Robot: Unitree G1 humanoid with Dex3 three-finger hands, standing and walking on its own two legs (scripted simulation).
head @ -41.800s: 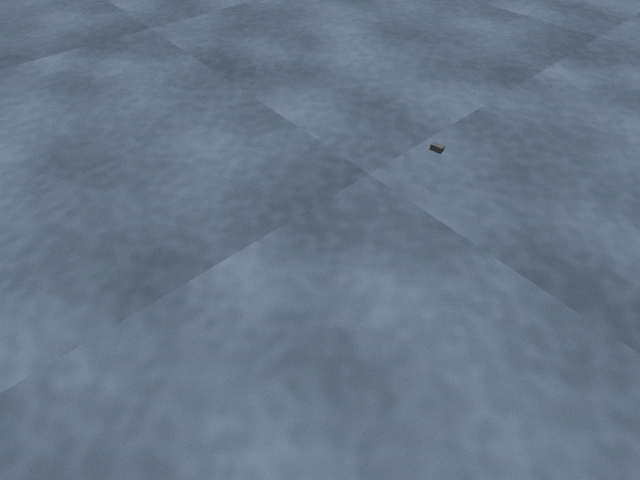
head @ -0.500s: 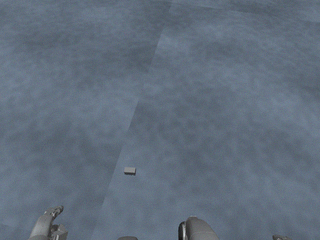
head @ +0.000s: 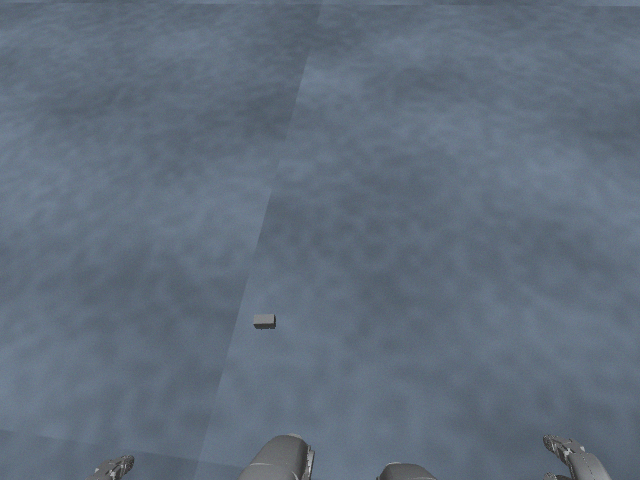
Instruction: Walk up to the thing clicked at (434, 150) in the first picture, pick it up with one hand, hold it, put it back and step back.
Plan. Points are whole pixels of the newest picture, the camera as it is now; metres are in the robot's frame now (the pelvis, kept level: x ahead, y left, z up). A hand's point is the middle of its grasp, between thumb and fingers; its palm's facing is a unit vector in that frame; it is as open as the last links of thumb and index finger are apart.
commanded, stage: step back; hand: left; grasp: from above
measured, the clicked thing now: (264, 320) +0.61 +0.25 -0.75
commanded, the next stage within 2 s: none
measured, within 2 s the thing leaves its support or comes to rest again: neither
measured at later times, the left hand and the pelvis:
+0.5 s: hand out of the picture -0.07 +0.28 -0.15, palm faces +0.04 -0.92 -0.39, open 7.3 cm; pelvis -0.15 +0.00 +0.00, yaw +2 degrees
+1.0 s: hand out of the picture -0.21 +0.25 -0.14, palm faces +0.08 -0.90 -0.44, open 7.3 cm; pelvis -0.33 -0.03 -0.01, yaw +6 degrees
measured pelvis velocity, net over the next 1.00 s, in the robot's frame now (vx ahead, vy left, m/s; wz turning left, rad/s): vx -0.33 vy -0.03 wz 0.10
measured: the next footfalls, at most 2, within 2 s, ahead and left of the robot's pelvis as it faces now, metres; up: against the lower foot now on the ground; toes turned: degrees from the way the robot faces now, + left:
left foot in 0.24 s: -0.06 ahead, +0.13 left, +0.00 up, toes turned +2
right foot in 0.62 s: -0.19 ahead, -0.15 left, +0.00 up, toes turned +2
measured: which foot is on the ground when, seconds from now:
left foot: up 0.00-0.22, down 0.24-0.64, up 0.66-0.96, down 0.98-1.00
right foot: down 0.00-0.26, up 0.28-0.60, down 0.62-1.00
